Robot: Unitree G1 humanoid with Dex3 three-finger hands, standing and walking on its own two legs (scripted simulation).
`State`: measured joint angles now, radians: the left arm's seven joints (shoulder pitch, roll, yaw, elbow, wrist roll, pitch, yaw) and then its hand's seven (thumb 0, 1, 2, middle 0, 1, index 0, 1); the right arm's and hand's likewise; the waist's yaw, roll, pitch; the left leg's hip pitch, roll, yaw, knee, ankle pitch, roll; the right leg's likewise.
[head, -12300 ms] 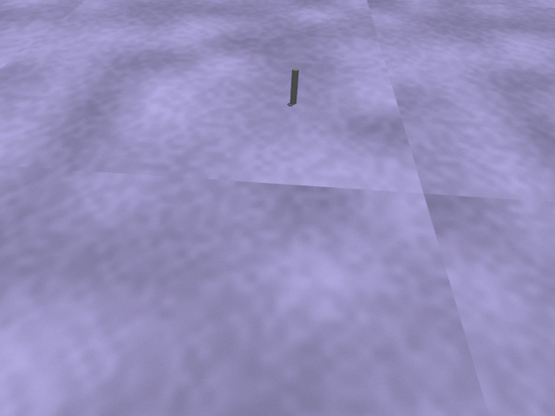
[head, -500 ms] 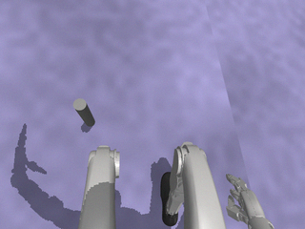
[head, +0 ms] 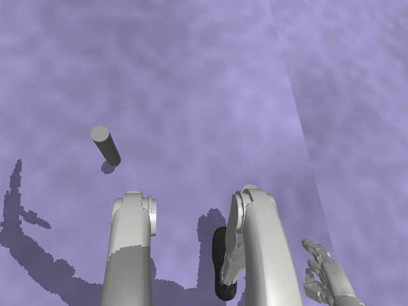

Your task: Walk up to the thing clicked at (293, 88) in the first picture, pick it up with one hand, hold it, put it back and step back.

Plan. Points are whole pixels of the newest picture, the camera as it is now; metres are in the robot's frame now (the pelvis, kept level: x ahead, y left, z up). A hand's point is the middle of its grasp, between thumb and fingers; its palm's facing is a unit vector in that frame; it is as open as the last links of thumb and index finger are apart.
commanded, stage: go down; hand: left
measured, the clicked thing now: (108, 148) +0.46 +0.22 -0.30
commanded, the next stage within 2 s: approach in 0.08 s
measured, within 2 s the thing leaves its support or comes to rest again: neither
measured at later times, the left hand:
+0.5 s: hand out of the picture +0.40 +0.38 -0.07, palm faces +0.13 -0.99 +0.01, open 17.7 cm
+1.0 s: hand (82, 167) +0.40 +0.27 -0.27, palm faces +0.03 -1.00 +0.09, open 17.6 cm
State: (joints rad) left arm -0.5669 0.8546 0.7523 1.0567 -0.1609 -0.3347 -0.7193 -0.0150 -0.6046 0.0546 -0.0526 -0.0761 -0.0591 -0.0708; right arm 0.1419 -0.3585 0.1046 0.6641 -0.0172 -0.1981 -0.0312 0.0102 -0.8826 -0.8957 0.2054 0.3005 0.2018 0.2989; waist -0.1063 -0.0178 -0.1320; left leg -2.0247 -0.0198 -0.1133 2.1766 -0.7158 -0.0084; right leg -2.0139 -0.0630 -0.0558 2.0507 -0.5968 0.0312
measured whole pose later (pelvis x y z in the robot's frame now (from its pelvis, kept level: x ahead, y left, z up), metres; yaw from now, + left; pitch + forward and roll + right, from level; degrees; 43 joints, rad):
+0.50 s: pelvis +0.00 +0.00 -0.05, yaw -1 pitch +30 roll -8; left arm -0.65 0.86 0.75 1.23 -0.26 -0.55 -0.75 -0.01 -0.61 0.01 -0.07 -0.08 -0.08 -0.08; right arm 0.10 -0.39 0.15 0.66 -0.06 -0.22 0.00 0.01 -0.89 -0.89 0.20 0.30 0.20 0.30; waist -0.14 -0.06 -0.05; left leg -2.14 -0.03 -0.13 2.33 -0.72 -0.01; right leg -2.12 -0.06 -0.06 2.18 -0.59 0.04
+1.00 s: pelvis -0.02 +0.02 -0.12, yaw -7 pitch +18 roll -15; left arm -0.60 0.79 0.62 1.41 -0.22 -0.93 -0.53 -0.02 -0.61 0.02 -0.07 -0.12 -0.08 -0.10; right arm -0.08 -0.39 0.38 0.63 -0.23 -0.12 0.08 0.01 -0.91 -0.89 0.21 0.30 0.20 0.30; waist -0.23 -0.19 0.20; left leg -2.21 -0.04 -0.26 2.61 -0.73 0.01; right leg -2.13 -0.02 -0.15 2.35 -0.55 0.06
